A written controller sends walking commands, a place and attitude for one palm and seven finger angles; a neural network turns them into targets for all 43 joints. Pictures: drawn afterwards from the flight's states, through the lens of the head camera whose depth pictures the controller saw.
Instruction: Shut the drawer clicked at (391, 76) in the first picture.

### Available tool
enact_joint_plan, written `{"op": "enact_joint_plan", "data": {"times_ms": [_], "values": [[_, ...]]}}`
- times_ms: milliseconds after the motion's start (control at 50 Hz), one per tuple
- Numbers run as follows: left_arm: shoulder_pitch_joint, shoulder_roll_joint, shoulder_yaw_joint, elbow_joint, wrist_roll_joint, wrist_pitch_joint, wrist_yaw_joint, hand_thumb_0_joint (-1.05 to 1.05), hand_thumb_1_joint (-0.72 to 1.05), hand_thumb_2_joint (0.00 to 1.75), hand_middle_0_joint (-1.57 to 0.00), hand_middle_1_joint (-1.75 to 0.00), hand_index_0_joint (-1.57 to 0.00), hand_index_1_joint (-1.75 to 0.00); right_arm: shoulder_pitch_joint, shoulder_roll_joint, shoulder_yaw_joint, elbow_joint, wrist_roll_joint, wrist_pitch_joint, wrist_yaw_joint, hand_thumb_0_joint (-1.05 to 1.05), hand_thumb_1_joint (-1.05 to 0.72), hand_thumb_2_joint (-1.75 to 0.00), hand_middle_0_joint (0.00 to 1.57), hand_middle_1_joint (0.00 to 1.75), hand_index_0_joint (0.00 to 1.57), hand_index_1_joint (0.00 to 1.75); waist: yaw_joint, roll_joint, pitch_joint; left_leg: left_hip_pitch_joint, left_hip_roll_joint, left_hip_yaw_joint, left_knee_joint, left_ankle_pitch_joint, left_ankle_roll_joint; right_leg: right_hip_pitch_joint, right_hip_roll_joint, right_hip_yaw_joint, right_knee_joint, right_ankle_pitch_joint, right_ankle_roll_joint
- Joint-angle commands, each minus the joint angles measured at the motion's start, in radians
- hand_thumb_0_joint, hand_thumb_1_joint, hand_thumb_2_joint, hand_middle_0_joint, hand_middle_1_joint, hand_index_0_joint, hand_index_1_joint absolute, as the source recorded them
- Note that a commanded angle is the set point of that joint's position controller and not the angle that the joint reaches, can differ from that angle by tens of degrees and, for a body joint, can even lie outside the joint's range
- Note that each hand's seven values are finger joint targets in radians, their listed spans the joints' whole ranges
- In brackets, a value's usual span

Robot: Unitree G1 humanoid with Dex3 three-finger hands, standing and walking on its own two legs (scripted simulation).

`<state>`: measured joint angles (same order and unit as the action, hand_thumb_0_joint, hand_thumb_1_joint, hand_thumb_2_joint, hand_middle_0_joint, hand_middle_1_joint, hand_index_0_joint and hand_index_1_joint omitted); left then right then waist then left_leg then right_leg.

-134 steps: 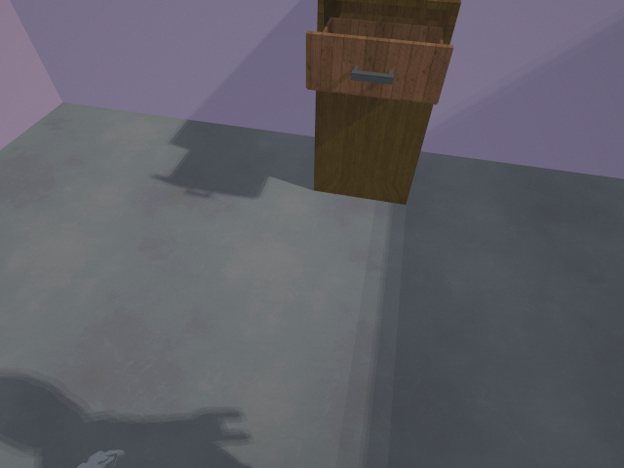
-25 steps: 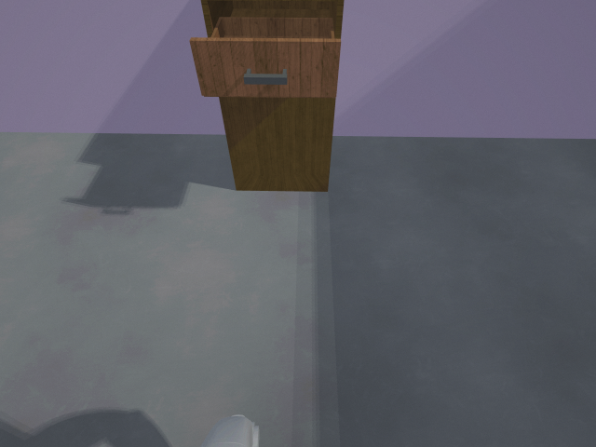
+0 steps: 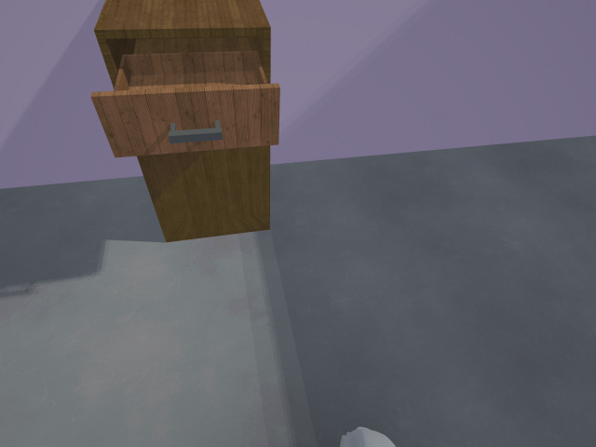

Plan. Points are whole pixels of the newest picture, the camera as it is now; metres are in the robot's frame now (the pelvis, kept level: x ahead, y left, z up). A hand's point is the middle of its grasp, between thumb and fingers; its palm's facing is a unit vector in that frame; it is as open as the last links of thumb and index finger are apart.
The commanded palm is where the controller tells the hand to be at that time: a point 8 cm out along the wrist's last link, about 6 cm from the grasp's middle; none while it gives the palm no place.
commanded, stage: walk to a spot facing it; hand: left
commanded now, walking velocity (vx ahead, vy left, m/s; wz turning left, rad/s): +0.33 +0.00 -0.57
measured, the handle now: (195, 130) +0.75 +0.30 -0.02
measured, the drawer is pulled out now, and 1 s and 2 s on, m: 0.28 0.28 0.28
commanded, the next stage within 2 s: turn to face it in 0.22 s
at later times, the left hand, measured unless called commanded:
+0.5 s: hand (254, 340) +0.33 +0.10 -0.17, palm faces -0.20 -0.96 -0.20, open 7.3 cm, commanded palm none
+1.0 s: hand (205, 359) +0.29 +0.18 -0.17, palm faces +0.14 -0.96 -0.24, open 7.4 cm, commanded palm none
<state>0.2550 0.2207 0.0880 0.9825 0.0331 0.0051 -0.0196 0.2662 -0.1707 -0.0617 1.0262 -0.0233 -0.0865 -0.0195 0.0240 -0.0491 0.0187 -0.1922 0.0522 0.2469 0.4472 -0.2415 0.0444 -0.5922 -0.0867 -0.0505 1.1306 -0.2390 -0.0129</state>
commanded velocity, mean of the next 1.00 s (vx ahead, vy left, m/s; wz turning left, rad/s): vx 0.07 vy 0.00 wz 0.19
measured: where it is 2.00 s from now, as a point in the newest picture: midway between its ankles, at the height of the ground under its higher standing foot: (302, 415)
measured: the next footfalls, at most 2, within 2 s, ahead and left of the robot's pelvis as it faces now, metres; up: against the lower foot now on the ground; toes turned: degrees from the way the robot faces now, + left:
right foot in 0.28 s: +0.25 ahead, -0.16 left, +0.00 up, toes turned -16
left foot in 0.66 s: +0.33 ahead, +0.05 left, +0.00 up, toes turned +5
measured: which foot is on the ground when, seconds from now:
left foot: down 0.00-0.28, up 0.30-0.64, down 0.66-1.00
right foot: up 0.00-0.26, down 0.28-0.66, up 0.68-1.00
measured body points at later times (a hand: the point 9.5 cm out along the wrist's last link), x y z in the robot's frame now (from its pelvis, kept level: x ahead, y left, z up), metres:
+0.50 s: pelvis +0.19 -0.05 -0.01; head +0.21 -0.06 +0.44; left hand +0.34 +0.15 -0.15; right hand +0.15 -0.29 -0.16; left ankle +0.22 +0.08 -0.68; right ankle +0.21 -0.15 -0.74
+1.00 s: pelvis +0.26 -0.03 +0.00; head +0.28 -0.01 +0.45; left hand +0.28 +0.23 -0.16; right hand +0.34 -0.27 -0.13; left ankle +0.29 +0.04 -0.74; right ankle +0.26 -0.20 -0.68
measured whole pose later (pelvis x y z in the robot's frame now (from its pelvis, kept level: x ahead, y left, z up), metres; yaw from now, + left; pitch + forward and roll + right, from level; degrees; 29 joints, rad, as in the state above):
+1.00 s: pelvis +0.26 -0.03 +0.00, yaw +5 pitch +0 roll -2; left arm 0.22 0.24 0.08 0.99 0.01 0.06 0.03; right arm 0.21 -0.17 -0.04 0.96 -0.02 0.01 0.00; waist -0.01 -0.02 0.05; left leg -0.28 -0.03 0.01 0.44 -0.17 0.07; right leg -0.44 -0.07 -0.01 0.95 -0.41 0.08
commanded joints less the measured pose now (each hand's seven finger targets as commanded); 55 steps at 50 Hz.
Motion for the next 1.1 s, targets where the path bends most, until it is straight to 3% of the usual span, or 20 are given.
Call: {"op": "enact_joint_plan", "data": {"times_ms": [0, 140, 180, 220, 240, 260, 280, 340, 400, 520, 580, 600, 620, 640, 660, 720, 760, 820, 1000, 1080], "values": [[-0.033, -0.015, -0.006, -0.076, 0.006, 0.004, -0.028, 0.00, 0.90, 0.90, -0.20, -0.30, -0.20, -0.30, 0.088, -0.115, -0.013, -0.031, 0.002, -0.014, 0.002, 0.00, -0.90, -0.90, 0.20, 0.30, 0.20, 0.30, -0.024, 0.142, 0.082, 0.000, 0.279, -0.149, -0.298, 0.020, 0.094, -0.048, -0.056, 0.013, -0.170, 0.100, 0.025], [-0.246, -0.001, -0.016, -0.152, 0.000, -0.006, -0.036, 0.00, 0.90, 0.90, -0.20, -0.30, -0.20, -0.30, 0.182, -0.163, -0.016, -0.013, -0.010, 0.004, 0.004, 0.00, -0.90, -0.90, 0.20, 0.30, 0.20, 0.30, -0.088, 0.145, 0.092, 0.183, 0.315, -0.044, -0.185, 0.301, 0.073, -0.005, -0.009, -0.057, -0.430, 0.041, -0.001], [-0.227, 0.017, -0.015, -0.151, -0.001, -0.012, -0.035, 0.00, 0.90, 0.90, -0.20, -0.30, -0.20, -0.30, 0.180, -0.180, -0.018, -0.016, -0.009, 0.011, 0.004, 0.00, -0.90, -0.90, 0.20, 0.30, 0.20, 0.30, -0.071, 0.168, 0.071, 0.208, 0.312, -0.004, -0.088, 0.490, 0.057, 0.083, 0.033, -0.094, -0.480, -0.017, -0.026], [-0.032, 0.060, -0.002, -0.097, 0.002, -0.029, -0.029, 0.00, 0.90, 0.90, -0.20, -0.30, -0.20, -0.30, 0.154, -0.199, -0.020, -0.034, -0.002, 0.017, 0.008, 0.00, -0.90, -0.90, 0.20, 0.30, 0.20, 0.30, 0.030, 0.121, -0.048, 0.154, 0.269, 0.066, 0.224, 0.692, 0.009, 0.384, 0.109, -0.150, -0.598, 0.027, -0.059], [0.112, 0.158, 0.021, -0.059, 0.005, -0.046, -0.019, 0.00, 0.90, 0.90, -0.20, -0.30, -0.20, -0.30, 0.161, -0.178, -0.011, -0.052, 0.012, 0.019, 0.021, 0.00, -0.90, -0.90, 0.20, 0.30, 0.20, 0.30, 0.096, -0.007, -0.172, -0.093, 0.231, 0.080, 0.505, 0.477, -0.040, 0.717, -0.011, 0.001, -0.629, 0.083, -0.111], [0.215, 0.286, 0.051, -0.046, -0.009, -0.052, -0.004, 0.00, 0.90, 0.90, -0.20, -0.30, -0.20, -0.30, 0.168, -0.106, 0.004, -0.100, 0.022, 0.013, 0.020, 0.00, -0.90, -0.90, 0.20, 0.30, 0.20, 0.30, 0.106, -0.219, -0.301, -0.429, 0.050, 0.033, 0.851, -0.329, -0.105, 0.952, -0.338, 0.527, -0.704, 0.316, -0.249], [0.222, 0.314, 0.055, -0.043, -0.032, -0.039, 0.009, 0.00, 0.90, 0.90, -0.20, -0.30, -0.20, -0.30, 0.067, -0.138, -0.003, -0.121, 0.020, 0.016, 0.006, 0.00, -0.90, -0.90, 0.20, 0.30, 0.20, 0.30, 0.120, -0.093, -0.268, -0.489, 0.068, -0.131, 0.951, -0.364, -0.085, 0.872, -0.369, 0.546, -0.757, 0.400, -0.296], [-0.010, 0.160, 0.006, -0.096, -0.023, -0.045, 0.028, 0.00, 0.90, 0.90, -0.20, -0.30, -0.20, -0.30, 0.064, -0.114, 0.005, -0.077, 0.003, 0.047, 0.004, 0.00, -0.90, -0.90, 0.20, 0.30, 0.20, 0.30, -0.002, -0.001, -0.061, -0.388, 0.132, -0.219, 0.893, -0.147, -0.080, 0.453, -0.262, 0.279, -0.840, 0.315, -0.201], [-0.095, 0.106, -0.018, -0.076, -0.011, -0.059, 0.041, 0.00, 0.90, 0.90, -0.20, -0.30, -0.20, -0.30, 0.212, -0.055, 0.019, -0.002, 0.000, 0.081, 0.005, 0.00, -0.90, -0.90, 0.20, 0.30, 0.20, 0.30, -0.098, -0.019, -0.081, -0.240, 0.111, -0.205, 0.695, -0.110, -0.090, 0.328, -0.190, 0.061, -0.828, 0.446, -0.159], [-0.072, 0.084, -0.025, -0.045, -0.013, -0.034, 0.041, 0.00, 0.90, 0.90, -0.20, -0.30, -0.20, -0.30, 0.107, -0.020, 0.029, -0.023, 0.007, 0.089, 0.012, 0.00, -0.90, -0.90, 0.20, 0.30, 0.20, 0.30, -0.049, -0.074, 0.004, -0.176, 0.061, -0.158, 0.379, -0.067, -0.086, 0.302, -0.195, -0.012, -0.857, 0.210, -0.131], [-0.049, 0.100, -0.014, -0.038, -0.018, -0.016, 0.048, 0.00, 0.90, 0.90, -0.20, -0.30, -0.20, -0.30, 0.069, -0.038, 0.022, -0.039, 0.003, 0.091, 0.017, 0.00, -0.90, -0.90, 0.20, 0.30, 0.20, 0.30, -0.038, -0.054, 0.020, -0.113, 0.046, -0.139, 0.223, -0.020, -0.081, 0.325, -0.212, -0.036, -0.774, 0.151, -0.098], [-0.051, 0.095, -0.010, -0.037, -0.018, -0.008, 0.049, 0.00, 0.90, 0.90, -0.20, -0.30, -0.20, -0.30, 0.094, -0.055, 0.017, -0.038, 0.003, 0.091, 0.020, 0.00, -0.90, -0.90, 0.20, 0.30, 0.20, 0.30, -0.049, 0.016, 0.012, -0.050, 0.051, -0.151, 0.142, 0.050, -0.075, 0.303, -0.202, -0.064, -0.702, 0.082, -0.069], [-0.023, 0.071, -0.010, -0.046, -0.022, 0.004, 0.046, 0.00, 0.90, 0.90, -0.20, -0.30, -0.20, -0.30, 0.118, -0.105, 0.009, -0.045, -0.001, 0.088, 0.022, 0.00, -0.90, -0.90, 0.20, 0.30, 0.20, 0.30, -0.052, 0.177, 0.008, -0.016, 0.112, -0.278, 0.036, 0.176, -0.037, 0.252, -0.127, -0.114, -0.563, -0.037, -0.015], [0.003, 0.027, -0.013, -0.067, -0.031, 0.010, 0.042, 0.00, 0.90, 0.90, -0.20, -0.30, -0.20, -0.30, 0.135, -0.191, -0.009, -0.065, -0.009, 0.088, 0.017, 0.00, -0.90, -0.90, 0.20, 0.30, 0.20, 0.30, -0.051, 0.374, 0.014, -0.005, 0.293, -0.544, -0.092, 0.331, 0.071, 0.149, -0.014, -0.153, -0.387, -0.277, 0.051], [-0.044, 0.040, -0.017, -0.093, -0.022, 0.012, 0.045, 0.00, 0.90, 0.90, -0.20, -0.30, -0.20, -0.30, 0.146, -0.216, -0.016, -0.067, -0.011, 0.090, 0.006, 0.00, -0.90, -0.90, 0.20, 0.30, 0.20, 0.30, -0.077, 0.388, -0.002, 0.002, 0.352, -0.711, -0.184, 0.289, 0.163, 0.081, 0.042, -0.073, -0.154, -0.433, 0.062], [-0.073, 0.058, -0.003, -0.083, -0.012, 0.004, 0.036, 0.00, 0.90, 0.90, -0.20, -0.30, -0.20, -0.30, 0.052, -0.186, -0.012, -0.094, -0.003, 0.080, -0.007, 0.00, -0.90, -0.90, 0.20, 0.30, 0.20, 0.30, -0.045, 0.211, -0.052, 0.039, 0.266, -0.588, -0.155, 0.262, 0.146, -0.005, 0.002, 0.050, 0.040, -0.244, 0.062], [-0.042, 0.056, -0.003, -0.061, -0.014, 0.009, 0.035, 0.00, 0.90, 0.90, -0.20, -0.30, -0.20, -0.30, 0.026, -0.174, -0.011, -0.107, 0.003, 0.072, -0.008, 0.00, -0.90, -0.90, 0.20, 0.30, 0.20, 0.30, -0.035, 0.158, -0.096, 0.074, 0.203, -0.471, -0.136, 0.362, 0.117, 0.028, -0.001, 0.051, 0.023, -0.156, 0.075], [-0.027, 0.056, -0.003, -0.053, -0.016, 0.020, 0.039, 0.00, 0.90, 0.90, -0.20, -0.30, -0.20, -0.30, 0.019, -0.179, -0.017, -0.111, 0.007, 0.074, -0.007, 0.00, -0.90, -0.90, 0.20, 0.30, 0.20, 0.30, -0.036, 0.143, -0.098, 0.082, 0.186, -0.445, -0.141, 0.384, 0.123, 0.053, 0.000, 0.047, -0.034, -0.131, 0.092], [-0.061, 0.060, -0.008, -0.092, -0.016, 0.027, 0.044, 0.00, 0.90, 0.90, -0.20, -0.30, -0.20, -0.30, -0.006, -0.208, -0.039, -0.123, 0.000, 0.101, 0.002, 0.00, -0.90, -0.90, 0.20, 0.30, 0.20, 0.30, -0.063, 0.204, -0.057, 0.046, 0.173, -0.530, -0.135, 0.248, 0.143, 0.128, 0.036, 0.035, -0.266, -0.195, 0.089], [0.002, 0.056, -0.013, -0.088, -0.022, 0.019, 0.049, 0.00, 0.90, 0.90, -0.20, -0.30, -0.20, -0.30, -0.055, -0.218, -0.042, -0.139, -0.002, 0.109, 0.006, 0.00, -0.90, -0.90, 0.20, 0.30, 0.20, 0.30, -0.036, 0.209, -0.071, -0.015, 0.156, -0.561, -0.103, 0.255, 0.133, 0.256, 0.066, 0.029, -0.418, -0.163, 0.068]]}}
